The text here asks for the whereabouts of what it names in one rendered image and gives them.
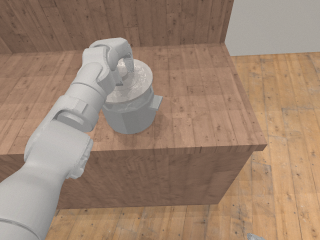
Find knob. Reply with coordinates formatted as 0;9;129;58
117;66;129;81

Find lid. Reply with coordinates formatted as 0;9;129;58
105;58;153;105

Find left robot forearm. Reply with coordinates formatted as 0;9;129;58
24;42;119;162

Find pot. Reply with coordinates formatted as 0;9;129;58
101;85;163;135

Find robot left hand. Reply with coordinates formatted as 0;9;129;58
89;37;134;86

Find robot left upper arm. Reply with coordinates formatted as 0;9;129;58
0;119;94;240

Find table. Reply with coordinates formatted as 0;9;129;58
0;0;268;210

